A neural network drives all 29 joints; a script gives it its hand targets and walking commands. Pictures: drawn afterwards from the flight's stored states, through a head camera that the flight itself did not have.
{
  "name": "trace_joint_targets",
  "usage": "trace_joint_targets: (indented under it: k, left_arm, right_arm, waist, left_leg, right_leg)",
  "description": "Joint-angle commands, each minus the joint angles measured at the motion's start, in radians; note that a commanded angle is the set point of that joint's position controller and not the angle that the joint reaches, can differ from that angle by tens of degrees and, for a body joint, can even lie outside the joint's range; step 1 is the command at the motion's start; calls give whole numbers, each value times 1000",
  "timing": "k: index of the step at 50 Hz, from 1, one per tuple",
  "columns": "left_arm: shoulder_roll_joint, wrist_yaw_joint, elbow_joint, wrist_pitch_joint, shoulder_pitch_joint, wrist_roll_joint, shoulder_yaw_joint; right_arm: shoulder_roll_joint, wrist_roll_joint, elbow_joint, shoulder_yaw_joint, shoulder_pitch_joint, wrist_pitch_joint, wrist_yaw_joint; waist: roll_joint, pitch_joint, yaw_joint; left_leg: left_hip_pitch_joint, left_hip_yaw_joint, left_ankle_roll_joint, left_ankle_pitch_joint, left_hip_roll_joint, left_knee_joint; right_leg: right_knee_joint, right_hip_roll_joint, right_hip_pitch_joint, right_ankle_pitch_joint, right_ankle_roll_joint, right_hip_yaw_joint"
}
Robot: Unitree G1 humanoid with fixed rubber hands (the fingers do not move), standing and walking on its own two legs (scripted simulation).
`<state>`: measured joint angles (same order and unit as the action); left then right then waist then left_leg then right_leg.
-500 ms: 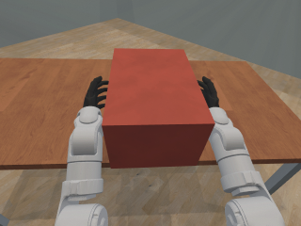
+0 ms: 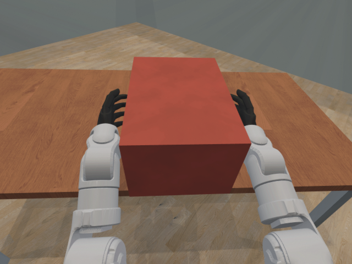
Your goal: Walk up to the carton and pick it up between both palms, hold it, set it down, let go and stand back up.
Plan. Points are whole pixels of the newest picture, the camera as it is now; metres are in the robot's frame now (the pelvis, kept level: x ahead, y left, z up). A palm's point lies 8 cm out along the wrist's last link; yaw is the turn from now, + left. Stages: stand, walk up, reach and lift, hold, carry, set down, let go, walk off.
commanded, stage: hold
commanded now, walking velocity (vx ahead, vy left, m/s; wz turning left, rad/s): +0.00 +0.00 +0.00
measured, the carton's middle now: (177, 118) +0.39 +0.00 +0.17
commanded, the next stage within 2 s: set down in 0.56 s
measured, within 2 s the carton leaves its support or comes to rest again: neither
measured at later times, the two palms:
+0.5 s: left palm (109, 125) +0.35 +0.15 +0.17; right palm (245, 125) +0.36 -0.15 +0.17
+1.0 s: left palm (108, 125) +0.37 +0.16 +0.16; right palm (237, 131) +0.37 -0.14 +0.14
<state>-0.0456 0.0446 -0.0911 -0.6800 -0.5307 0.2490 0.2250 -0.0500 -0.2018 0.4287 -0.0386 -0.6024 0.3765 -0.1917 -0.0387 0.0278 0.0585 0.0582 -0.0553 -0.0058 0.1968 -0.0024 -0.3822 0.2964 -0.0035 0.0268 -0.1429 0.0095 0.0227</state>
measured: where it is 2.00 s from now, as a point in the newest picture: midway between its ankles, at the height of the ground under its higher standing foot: outside the picture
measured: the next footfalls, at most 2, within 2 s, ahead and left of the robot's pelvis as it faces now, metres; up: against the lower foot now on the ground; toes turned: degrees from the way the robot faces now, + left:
none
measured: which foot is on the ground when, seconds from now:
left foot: down 0.00-1.00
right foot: down 0.00-1.00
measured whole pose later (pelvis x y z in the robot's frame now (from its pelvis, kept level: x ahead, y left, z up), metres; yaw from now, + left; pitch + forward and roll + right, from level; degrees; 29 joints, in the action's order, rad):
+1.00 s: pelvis +0.01 +0.00 +0.00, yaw +0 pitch -9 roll -1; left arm -0.09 -0.01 -0.31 -0.42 -0.58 0.34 0.30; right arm 0.02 0.03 0.68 -0.17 -0.59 0.05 -0.11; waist -0.04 0.06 0.01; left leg -0.01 -0.06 -0.01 0.19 0.00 -0.34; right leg 0.28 0.00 -0.03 -0.16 0.00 0.02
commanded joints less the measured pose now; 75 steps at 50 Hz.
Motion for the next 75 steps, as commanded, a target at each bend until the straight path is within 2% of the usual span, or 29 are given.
trace_joint_targets:
  k: [1,22,23,25,26,27,28,30,32,35,36,38,43,45,47,48,52,54,57,58,60,62,67,70,71,72,73,74,75]
  left_arm:
    - [-583,-151,163,70,-733,-168,-558]
    - [-571,-158,170,72,-720,-165,-554]
    - [-537,-171,123,66,-753,-147,-525]
    - [-532,-182,168,78,-785,-153,-523]
    - [-536,-180,192,88,-826,-166,-539]
    - [-542,-178,183,89,-836,-170,-539]
    - [-547,-176,165,89,-812,-165,-536]
    - [-567,-176,143,81,-731,-131,-517]
    - [-574,-178,154,95,-706,-144,-518]
    - [-535,-193,35,119,-699,-100,-430]
    - [-546,-199,42,134,-713,-93,-429]
    - [-534,-213,-44,159,-682,-52,-377]
    - [-550,-212,-60,255,-690,-35,-381]
    - [-555,-204,-119,282,-683,-34,-380]
    - [-555,-199,-173,295,-631,-16,-352]
    - [-550,-200,-195,297,-618,-12,-347]
    - [-560,-186,-123,340,-653,-44,-397]
    - [-580,-165,-111,377,-711,-68,-451]
    - [-593,-141,-129,411,-704,-74,-475]
    - [-585,-135,-124,423,-714,-69,-472]
    - [-575,-132,-135,431,-701,-60,-452]
    - [-586,-125,-101,449,-707,-74,-467]
    - [-558,-137,-153,429,-619,-34,-416]
    - [-559,-141,-136,428,-631,-39,-415]
    - [-569,-138,-126,437,-651,-46,-423]
    - [-558,-136,-159,435,-635,-32,-403]
    - [-558,-137,-150,443,-650,-31,-396]
    - [-559,-137,-174,445,-633,-27,-389]
    - [-560,-139,-197,447,-631,-25,-381]
  right_arm:
    - [612,-90,-335,447,-823,-71,100]
    - [619,-91,-348,460,-811,-70,92]
    - [622,-71,-294,447,-797,-62,89]
    - [633,-78,-321,469,-834,-75,91]
    - [641,-77,-303,456,-821,-77,92]
    - [657,-77,-342,466,-865,-89,95]
    - [654,-76,-337,465,-854,-91,94]
    - [610,-73,-312,442,-842,-97,104]
    - [601,-73,-371,446,-865,-132,109]
    - [580,5,-245,374,-853,-160,125]
    - [578,31,-215,342,-837,-183,136]
    - [560,97,-127,272,-801,-233,162]
    - [541,164,-112,239,-827,-388,194]
    - [527,192,-86,216,-837,-427,200]
    - [521,221,-59,203,-826,-457,203]
    - [506,229,-32,187,-811,-466,203]
    - [528,214,-79,237,-844,-520,192]
    - [533,214,-68,244,-853,-535,189]
    - [549,203,-85,267,-862,-550,184]
    - [548,205,-40,263,-826,-544,184]
    - [550,206,-30,265,-818,-545,185]
    - [559,200,-51,282,-823,-553,184]
    - [550,193,16,283,-750,-529,172]
    - [545,188,21,277,-754,-532,174]
    - [544,195,29,264,-755,-534,177]
    - [535,202,52,257,-749,-531,180]
    - [541,215,67,240,-735,-532,182]
    - [543,217,38,245,-752,-539,183]
    - [544,222,46,236,-760,-539,181]
  waist:
    - [82,-462,8]
    - [66,-460,10]
    - [68,-389,31]
    - [56,-454,17]
    - [78,-474,31]
    - [74,-491,16]
    - [69,-490,20]
    - [96,-492,12]
    - [74,-542,-1]
    - [19,-388,-5]
    - [38,-379,-1]
    - [57,-305,-9]
    - [80,-396,-29]
    - [63,-363,-25]
    - [35,-313,-46]
    - [43,-295,-42]
    - [38,-446,-46]
    - [52,-494,-24]
    - [73,-542,-39]
    - [84,-549,-33]
    - [72,-581,-47]
    - [69,-641,-49]
    - [59,-548,-51]
    - [69,-548,-52]
    - [61,-558,-41]
    - [55,-519,-50]
    - [46,-512,-43]
    - [44,-522,-58]
    - [47,-510,-53]
  left_leg:
    - [-88,40,-42,-297,45,47]
    - [-76,42,-36,-301,52,47]
    - [-58,51,-29,-252,59,63]
    - [-58,50,-26,-247,59,68]
    - [-67,46,-32,-248,59,68]
    - [-61,48,-26,-259,62,60]
    - [-81,43,-29,-289,58,54]
    - [-122,40,-42,-343,52,43]
    - [-146,42,-43,-381,52,29]
    - [-95,56,-14,-216,45,84]
    - [-90,62,-16,-177,41,103]
    - [-61,76,-13,-101,35,135]
    - [-119,96,-37,-248,27,95]
    - [-106,100,-32,-215,25,101]
    - [-78,108,-19,-191,20,112]
    - [-61,112,-20,-164,20,121]
    - [-79,115,-29,-311,26,73]
    - [-113,103,-46,-362,24,54]
    - [-108,95,-51,-399,28,35]
    - [-106,94,-53,-399,28,37]
    - [-89,98,-48,-405,31,37]
    - [-92,91,-59,-480,29,14]
    - [-30,87,-56,-488,37,26]
    - [-20,88,-65,-501,40,26]
    - [-29,85,-70,-512,35,26]
    - [-34,85,-69,-502,31,27]
    - [-37,88,-70,-482,30,35]
    - [-25,93,-65,-486,34,30]
    - [10,95,-59,-445,40,37]
  right_leg:
    - [-24,-62,-111,157,15,29]
    - [-19,-57,-141,205,23,23]
    - [-24,-44,-146,215,36,19]
    - [-11,-44,-177,233,44,24]
    - [-8,-43,-169,228,40,24]
    - [-9,-41,-174,234,41,27]
    - [-7,-46,-182,261,40,26]
    - [-11,-56,-188,254,24,36]
    - [-11,-62,-191,272,21,45]
    - [-46,-51,-139,114,20,50]
    - [-43,-49,-129,81,17,57]
    - [-56,-38,-114,11,9,66]
    - [-43,-41,-137,81,-2,99]
    - [-57,-37,-119,48,-3,99]
    - [-57,-35,-125,43,-2,101]
    - [-63,-28,-126,22,-4,98]
    - [-24,-29,-206,210,7,97]
    - [-19,-34,-191,246,9,100]
    - [-8,-31,-194,304,12,92]
    - [-5,-28,-201,313,12,87]
    - [4,-27,-231,352,17,84]
    - [24,-34,-250,433,21,85]
    - [37,-28,-311,536,31,71]
    - [38,-31,-304,549,29,72]
    - [36,-36,-288,535,27,77]
    - [30,-37,-276,515,21,79]
    - [27,-35,-270,500,25,80]
    - [31,-32,-287,532,26,76]
    - [35,-25,-306,548,28,71]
